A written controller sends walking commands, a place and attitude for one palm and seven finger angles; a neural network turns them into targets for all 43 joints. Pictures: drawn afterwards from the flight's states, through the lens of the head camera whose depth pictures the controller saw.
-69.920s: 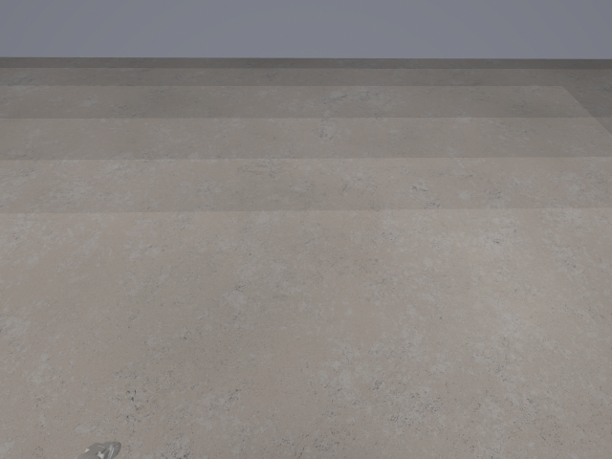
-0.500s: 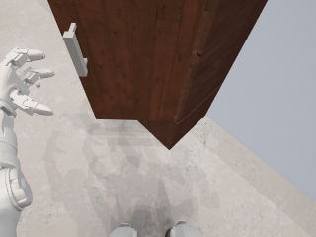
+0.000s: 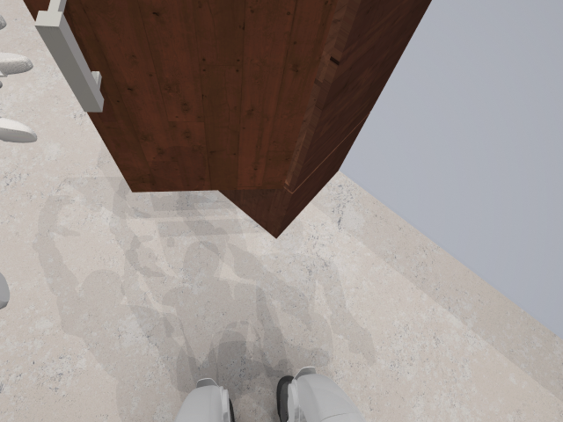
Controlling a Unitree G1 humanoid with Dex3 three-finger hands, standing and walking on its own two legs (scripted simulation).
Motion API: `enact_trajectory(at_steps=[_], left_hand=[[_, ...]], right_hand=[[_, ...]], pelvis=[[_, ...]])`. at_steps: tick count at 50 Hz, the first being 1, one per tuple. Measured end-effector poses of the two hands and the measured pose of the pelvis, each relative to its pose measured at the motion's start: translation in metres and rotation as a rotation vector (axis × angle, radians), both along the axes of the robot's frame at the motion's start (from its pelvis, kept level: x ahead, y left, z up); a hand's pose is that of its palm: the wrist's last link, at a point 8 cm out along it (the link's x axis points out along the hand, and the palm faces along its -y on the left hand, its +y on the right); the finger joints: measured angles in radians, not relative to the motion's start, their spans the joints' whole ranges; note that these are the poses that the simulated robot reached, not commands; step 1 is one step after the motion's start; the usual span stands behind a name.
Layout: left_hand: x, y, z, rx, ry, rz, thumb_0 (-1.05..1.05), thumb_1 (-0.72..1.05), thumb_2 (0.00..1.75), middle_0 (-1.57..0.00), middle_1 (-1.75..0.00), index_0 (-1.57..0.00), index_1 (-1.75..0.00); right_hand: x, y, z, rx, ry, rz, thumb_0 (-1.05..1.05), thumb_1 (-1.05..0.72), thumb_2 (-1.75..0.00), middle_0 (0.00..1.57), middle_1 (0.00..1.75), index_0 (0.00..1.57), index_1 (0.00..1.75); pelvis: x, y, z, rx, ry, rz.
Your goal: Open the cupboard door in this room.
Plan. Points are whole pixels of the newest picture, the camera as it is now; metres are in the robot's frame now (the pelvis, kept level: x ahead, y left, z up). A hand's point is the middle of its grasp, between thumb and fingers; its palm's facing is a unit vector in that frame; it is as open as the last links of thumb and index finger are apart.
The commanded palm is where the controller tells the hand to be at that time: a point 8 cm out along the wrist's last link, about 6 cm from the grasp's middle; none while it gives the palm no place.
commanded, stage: move the hooked fingers beside the handle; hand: left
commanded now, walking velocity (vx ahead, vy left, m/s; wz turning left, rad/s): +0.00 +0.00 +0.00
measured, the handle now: (77, 55) +0.58 +0.22 +0.09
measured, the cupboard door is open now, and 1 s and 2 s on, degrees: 45 45 45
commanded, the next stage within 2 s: slide the fingers in behind the handle in 1.12 s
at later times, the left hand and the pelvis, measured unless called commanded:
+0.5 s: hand (2, 73) +0.54 +0.30 +0.10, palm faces +0.00 -1.00 +0.00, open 14.0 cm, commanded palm +0.52 +0.32 +0.10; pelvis +0.01 +0.01 +0.00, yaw -1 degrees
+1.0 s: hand (5, 81) +0.52 +0.28 +0.11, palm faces +0.01 -1.00 -0.01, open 14.0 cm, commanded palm +0.51 +0.32 +0.09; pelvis +0.00 +0.00 +0.00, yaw +0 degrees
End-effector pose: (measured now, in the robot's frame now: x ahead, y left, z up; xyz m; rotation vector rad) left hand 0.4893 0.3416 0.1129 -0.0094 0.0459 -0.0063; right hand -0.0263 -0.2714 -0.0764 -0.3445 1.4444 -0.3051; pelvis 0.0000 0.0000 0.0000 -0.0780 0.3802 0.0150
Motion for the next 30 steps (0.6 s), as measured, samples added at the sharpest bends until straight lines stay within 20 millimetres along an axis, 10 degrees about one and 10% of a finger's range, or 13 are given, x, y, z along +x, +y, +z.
enact_trajectory(at_steps=[13,30], left_hand=[[0.033,0.005,-0.004,0.007,0.005,0.005,-0.01,-0.50,0.30,-0.30,-1.20,-0.30,-1.20],[0.023,0.003,-0.006,0.003,-0.017,0.003,-0.01,-0.50,0.30,-0.30,-1.20,-0.30,-1.20]], right_hand=[[-0.019,0.013,0.002,-0.001,0.073,-0.052,0.00,-0.90,-0.90,0.21,0.30,0.21,0.30],[0.006,0.019,0.002,0.042,0.052,-0.034,0.00,-0.90,-0.90,0.21,0.30,0.21,0.30]], pelvis=[[0.005,0.004,-0.006,-0.016,0.057,-0.013],[0.018,0.007,0.001,-0.021,0.036,-0.004]])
